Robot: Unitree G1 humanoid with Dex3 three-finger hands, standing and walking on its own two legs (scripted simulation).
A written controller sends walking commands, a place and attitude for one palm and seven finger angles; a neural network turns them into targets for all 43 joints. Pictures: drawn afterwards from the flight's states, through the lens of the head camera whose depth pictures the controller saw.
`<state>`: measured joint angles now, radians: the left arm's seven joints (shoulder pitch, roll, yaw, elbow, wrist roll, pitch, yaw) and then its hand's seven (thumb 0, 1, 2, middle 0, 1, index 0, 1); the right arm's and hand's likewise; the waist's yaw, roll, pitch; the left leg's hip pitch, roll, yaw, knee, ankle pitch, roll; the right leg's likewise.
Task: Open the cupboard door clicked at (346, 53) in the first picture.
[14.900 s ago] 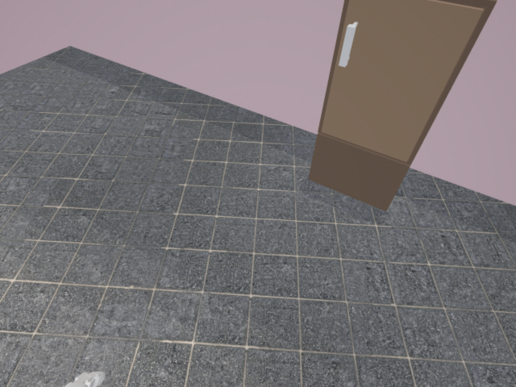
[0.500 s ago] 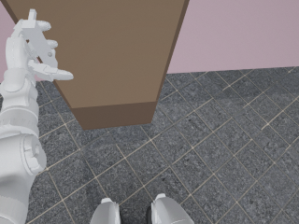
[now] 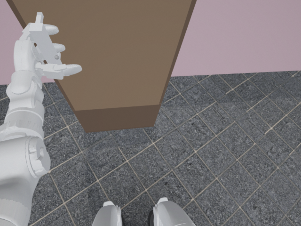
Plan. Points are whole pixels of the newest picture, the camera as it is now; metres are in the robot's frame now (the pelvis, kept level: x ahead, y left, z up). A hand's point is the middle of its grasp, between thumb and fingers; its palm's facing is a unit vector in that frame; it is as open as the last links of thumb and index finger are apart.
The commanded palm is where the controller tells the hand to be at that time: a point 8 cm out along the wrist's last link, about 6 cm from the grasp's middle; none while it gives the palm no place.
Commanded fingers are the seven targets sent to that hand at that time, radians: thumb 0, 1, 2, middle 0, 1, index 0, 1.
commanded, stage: close the thumb around the handle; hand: left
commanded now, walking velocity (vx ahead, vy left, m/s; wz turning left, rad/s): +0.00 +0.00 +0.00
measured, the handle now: (49, 44) +0.58 +0.20 +0.08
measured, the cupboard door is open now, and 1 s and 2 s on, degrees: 0 13 45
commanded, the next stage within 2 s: pull the door open along its arc in 0.44 s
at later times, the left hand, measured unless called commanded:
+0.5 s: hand (57, 58) +0.53 +0.18 +0.08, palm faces +0.03 -1.00 -0.01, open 5.9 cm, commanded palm +0.51 +0.22 +0.08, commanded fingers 0.00 0.90 0.90 -0.40 -1.35 -0.40 -1.35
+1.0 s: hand (62, 86) +0.44 +0.16 +0.08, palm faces +0.00 -1.00 -0.01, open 6.2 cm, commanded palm +0.39 +0.22 +0.08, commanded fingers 0.00 0.90 0.90 -0.40 -1.35 -0.40 -1.35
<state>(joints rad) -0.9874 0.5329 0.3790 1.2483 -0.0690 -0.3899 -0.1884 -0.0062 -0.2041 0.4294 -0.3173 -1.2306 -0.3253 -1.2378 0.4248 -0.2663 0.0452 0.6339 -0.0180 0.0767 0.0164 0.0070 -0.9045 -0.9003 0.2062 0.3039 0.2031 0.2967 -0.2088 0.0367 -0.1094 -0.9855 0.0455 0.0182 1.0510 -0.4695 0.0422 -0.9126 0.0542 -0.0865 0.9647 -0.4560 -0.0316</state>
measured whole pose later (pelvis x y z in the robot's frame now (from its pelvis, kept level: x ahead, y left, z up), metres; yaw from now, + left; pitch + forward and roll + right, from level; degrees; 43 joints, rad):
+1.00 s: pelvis +0.01 +0.00 +0.02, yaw -1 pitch +18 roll -2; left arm -0.50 0.32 0.29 0.81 -0.17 -0.40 -0.17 0.00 0.67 0.71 -0.35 -1.35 -0.34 -1.35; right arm 0.41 -0.25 0.01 0.57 0.02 0.10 0.04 0.01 -0.91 -0.90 0.21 0.30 0.20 0.30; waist -0.13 0.04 -0.15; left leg -0.81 0.04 0.06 0.95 -0.46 0.04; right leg -0.76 0.05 -0.04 0.89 -0.45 -0.03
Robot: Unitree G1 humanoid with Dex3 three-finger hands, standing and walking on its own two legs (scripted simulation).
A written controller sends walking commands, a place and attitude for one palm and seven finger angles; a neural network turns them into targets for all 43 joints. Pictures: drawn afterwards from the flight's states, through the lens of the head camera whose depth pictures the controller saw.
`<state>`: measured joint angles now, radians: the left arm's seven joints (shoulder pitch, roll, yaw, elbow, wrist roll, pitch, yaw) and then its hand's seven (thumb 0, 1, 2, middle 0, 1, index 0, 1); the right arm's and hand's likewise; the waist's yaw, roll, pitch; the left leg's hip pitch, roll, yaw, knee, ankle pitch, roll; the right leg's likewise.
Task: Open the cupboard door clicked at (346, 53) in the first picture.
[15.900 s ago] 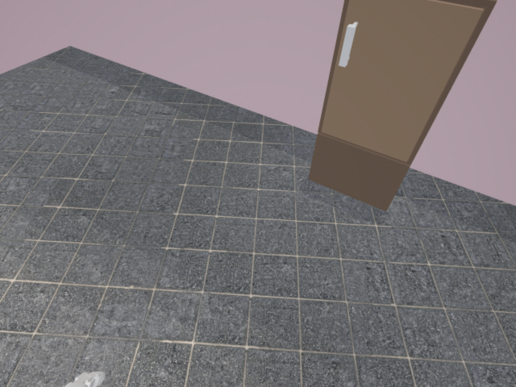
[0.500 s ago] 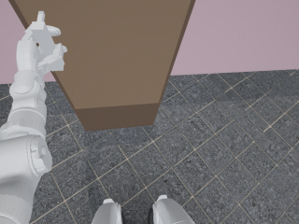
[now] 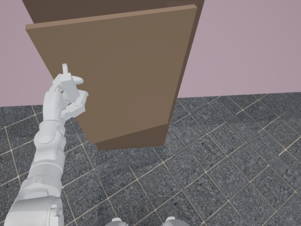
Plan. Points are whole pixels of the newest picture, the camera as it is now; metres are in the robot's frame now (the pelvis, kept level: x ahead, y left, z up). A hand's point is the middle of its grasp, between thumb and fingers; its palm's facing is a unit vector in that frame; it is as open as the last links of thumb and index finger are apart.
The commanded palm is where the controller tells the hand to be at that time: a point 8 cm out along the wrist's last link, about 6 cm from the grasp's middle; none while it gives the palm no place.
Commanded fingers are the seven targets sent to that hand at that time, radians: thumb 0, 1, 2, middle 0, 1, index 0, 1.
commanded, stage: pull the door open along its arc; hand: left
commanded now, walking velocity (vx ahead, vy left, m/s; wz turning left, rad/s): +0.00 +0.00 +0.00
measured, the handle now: (73, 89) +0.48 +0.20 +0.06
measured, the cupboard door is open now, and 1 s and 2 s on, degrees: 13 45 47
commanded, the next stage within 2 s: open thumb and fingers to let go in 0.64 s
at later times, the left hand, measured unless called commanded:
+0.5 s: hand (112, 138) +0.32 +0.08 +0.06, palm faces +0.46 -0.89 -0.01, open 6.4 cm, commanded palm +0.26 +0.12 +0.06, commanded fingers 0.00 0.90 0.90 -0.40 -1.35 -0.40 -1.35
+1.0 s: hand (131, 151) +0.29 +0.04 +0.06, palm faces +0.44 -0.90 -0.01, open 7.5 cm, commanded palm +0.24 +0.08 +0.06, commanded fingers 0.00 -0.08 0.48 -0.33 -1.25 -0.33 -1.25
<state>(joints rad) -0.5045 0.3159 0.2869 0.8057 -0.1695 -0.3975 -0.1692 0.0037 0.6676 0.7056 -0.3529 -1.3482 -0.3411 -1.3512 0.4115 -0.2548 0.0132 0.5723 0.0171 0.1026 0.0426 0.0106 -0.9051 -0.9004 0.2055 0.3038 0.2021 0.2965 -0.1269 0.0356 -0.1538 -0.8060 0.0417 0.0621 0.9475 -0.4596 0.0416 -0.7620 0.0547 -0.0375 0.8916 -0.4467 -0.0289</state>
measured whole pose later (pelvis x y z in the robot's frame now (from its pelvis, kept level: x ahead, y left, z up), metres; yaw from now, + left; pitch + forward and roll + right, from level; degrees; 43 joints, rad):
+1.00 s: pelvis -0.02 -0.06 +0.00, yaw +6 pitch +11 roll +2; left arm -0.01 -0.11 -0.18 0.26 0.07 -0.27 0.58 0.01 0.44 0.70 -0.36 -1.30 -0.36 -1.31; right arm 0.18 -0.19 0.00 0.59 -0.06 0.02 0.01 0.02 -0.91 -0.90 0.20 0.30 0.20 0.30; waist -0.02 0.03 -0.13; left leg -0.69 0.00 -0.02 0.90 -0.40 -0.03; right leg -0.65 0.02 -0.12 0.94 -0.48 -0.11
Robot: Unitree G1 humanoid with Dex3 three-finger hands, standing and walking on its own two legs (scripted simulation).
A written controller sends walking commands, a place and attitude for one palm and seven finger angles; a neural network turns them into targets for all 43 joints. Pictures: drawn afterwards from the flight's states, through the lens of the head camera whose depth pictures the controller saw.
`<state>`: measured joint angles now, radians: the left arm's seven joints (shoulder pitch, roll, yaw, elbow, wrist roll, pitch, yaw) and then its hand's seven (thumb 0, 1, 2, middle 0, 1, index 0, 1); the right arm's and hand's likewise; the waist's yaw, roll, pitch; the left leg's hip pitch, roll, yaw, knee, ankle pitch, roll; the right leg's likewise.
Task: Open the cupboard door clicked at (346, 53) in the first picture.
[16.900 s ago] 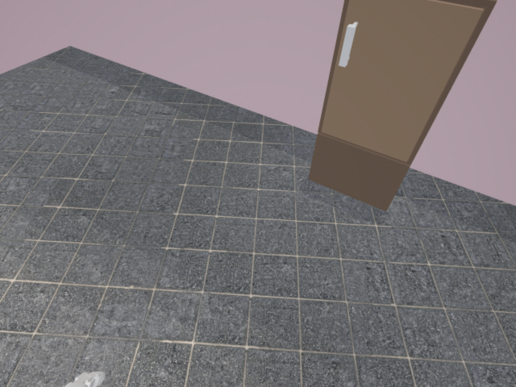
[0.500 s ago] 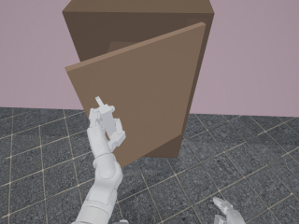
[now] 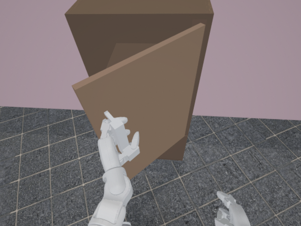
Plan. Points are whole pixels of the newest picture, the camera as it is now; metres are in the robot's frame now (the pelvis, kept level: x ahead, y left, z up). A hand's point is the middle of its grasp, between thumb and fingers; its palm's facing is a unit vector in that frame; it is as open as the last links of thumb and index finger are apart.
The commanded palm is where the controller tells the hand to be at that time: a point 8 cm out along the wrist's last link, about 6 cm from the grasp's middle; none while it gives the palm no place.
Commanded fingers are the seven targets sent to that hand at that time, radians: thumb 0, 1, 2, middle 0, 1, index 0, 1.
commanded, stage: open thumb and fingers to let go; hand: left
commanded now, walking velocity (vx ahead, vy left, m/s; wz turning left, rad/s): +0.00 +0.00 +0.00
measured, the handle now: (116, 133) +0.35 +0.11 +0.06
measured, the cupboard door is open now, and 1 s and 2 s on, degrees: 45 47 45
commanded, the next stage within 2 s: slide the hand sideways off the handle in 0.56 s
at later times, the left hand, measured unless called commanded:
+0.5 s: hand (129, 144) +0.31 +0.07 +0.06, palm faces +0.26 -0.96 -0.01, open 14.7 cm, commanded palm +0.27 +0.12 +0.06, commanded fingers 0.00 -0.50 0.30 -0.16 -0.35 -0.16 -0.35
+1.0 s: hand (126, 158) +0.27 +0.07 +0.06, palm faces -0.16 -0.98 +0.07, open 16.1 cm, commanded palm +0.26 +0.14 +0.06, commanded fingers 0.00 -0.50 0.30 -0.15 -0.30 -0.15 -0.30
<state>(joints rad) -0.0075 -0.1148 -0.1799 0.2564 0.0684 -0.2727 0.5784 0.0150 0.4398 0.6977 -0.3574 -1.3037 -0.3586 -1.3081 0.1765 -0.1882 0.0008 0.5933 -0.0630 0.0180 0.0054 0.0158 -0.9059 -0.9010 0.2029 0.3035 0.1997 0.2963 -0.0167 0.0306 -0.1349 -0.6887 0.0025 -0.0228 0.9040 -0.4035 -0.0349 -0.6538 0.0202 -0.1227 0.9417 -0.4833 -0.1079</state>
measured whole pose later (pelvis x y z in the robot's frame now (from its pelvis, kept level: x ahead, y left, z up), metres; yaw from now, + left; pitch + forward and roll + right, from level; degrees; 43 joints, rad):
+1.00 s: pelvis -0.01 +0.05 +0.00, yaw -2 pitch +9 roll +0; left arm 0.06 0.00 -0.25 0.18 -0.08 -0.30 0.11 -0.01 -0.51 0.30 -0.18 -0.33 -0.19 -0.35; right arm 0.25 -0.22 0.03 0.50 0.00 0.01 0.01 0.02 -0.90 -0.90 0.20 0.30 0.20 0.30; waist -0.02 0.03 -0.11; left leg -0.68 -0.01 0.03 0.94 -0.42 0.03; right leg -0.64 0.01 -0.07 0.94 -0.46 -0.05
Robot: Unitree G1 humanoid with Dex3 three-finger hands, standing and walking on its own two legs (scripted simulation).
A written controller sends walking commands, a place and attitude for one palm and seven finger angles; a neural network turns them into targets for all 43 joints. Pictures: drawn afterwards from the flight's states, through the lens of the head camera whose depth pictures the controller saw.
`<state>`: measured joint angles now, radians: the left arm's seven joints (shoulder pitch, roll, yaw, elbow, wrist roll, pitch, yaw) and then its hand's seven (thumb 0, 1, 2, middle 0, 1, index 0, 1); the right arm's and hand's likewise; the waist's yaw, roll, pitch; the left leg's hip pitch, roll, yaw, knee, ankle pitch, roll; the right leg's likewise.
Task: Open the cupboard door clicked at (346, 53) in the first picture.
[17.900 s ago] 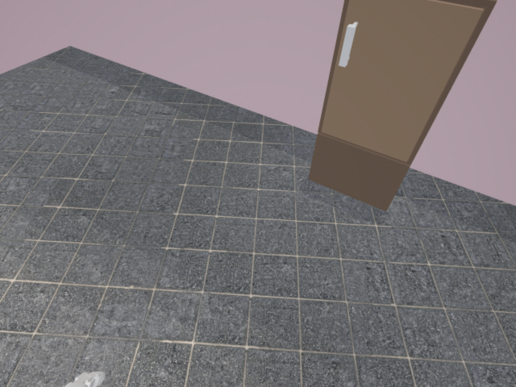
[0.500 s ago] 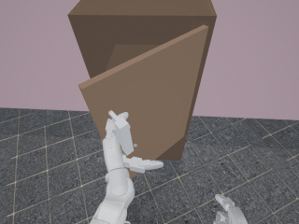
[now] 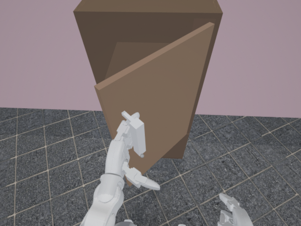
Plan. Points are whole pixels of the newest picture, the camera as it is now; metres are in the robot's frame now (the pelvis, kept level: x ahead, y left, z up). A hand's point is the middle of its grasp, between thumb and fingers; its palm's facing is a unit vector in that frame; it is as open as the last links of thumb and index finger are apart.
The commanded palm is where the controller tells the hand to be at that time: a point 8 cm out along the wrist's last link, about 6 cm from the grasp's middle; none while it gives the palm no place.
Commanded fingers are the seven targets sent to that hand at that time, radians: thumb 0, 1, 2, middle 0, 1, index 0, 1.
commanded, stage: slide the hand sideways off the handle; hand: left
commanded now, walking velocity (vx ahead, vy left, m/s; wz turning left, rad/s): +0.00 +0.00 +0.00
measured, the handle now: (133, 133) +0.35 +0.06 +0.06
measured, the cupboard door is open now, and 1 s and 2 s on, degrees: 47 45 45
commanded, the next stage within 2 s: draw the hand back to the body in 0.86 s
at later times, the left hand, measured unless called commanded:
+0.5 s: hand (121, 167) +0.25 +0.08 +0.05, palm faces -0.06 -1.00 +0.01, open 16.0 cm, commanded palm +0.22 +0.15 +0.06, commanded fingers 0.00 -0.50 0.30 -0.15 -0.30 -0.15 -0.30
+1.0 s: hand (103, 186) +0.21 +0.12 +0.06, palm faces -0.04 -1.00 -0.02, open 16.3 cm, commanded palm +0.19 +0.18 +0.07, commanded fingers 0.00 -0.50 0.30 -0.15 -0.30 -0.15 -0.30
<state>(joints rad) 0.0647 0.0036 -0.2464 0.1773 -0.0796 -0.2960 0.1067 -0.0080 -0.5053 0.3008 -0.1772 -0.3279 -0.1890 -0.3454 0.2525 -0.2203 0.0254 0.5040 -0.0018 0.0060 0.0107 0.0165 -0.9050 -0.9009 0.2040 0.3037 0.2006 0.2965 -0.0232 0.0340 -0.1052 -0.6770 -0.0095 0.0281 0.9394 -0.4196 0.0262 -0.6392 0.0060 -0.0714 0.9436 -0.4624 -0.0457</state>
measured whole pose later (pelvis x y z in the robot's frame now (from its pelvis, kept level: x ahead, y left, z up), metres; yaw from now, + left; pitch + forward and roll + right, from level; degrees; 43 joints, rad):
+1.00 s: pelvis +0.01 -0.01 -0.02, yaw +1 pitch +12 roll -1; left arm 0.52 0.16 -0.05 -0.22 -0.18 -0.36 -0.11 -0.01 -0.50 0.30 -0.15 -0.30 -0.15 -0.30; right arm 0.25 -0.23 0.02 0.42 0.01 -0.04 -0.03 0.02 -0.90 -0.90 0.20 0.30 0.20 0.30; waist 0.00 0.05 -0.13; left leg -0.80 0.00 -0.01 1.08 -0.49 0.01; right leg -0.74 0.02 -0.11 1.06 -0.53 -0.06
